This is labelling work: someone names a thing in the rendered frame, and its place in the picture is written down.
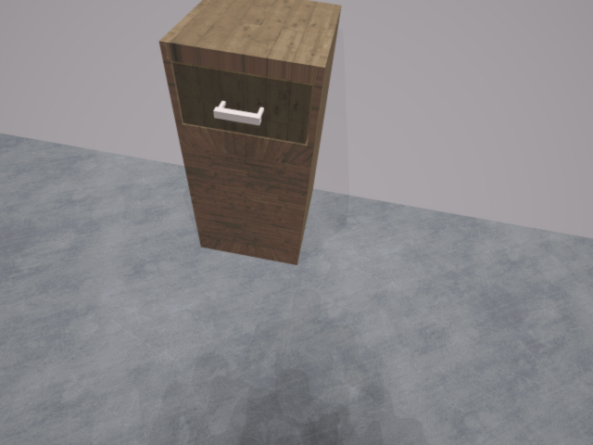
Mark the handle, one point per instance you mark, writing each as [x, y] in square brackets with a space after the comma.
[236, 115]

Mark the cabinet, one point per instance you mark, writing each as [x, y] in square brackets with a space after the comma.
[250, 193]

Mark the drawer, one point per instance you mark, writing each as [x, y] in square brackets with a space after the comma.
[287, 104]

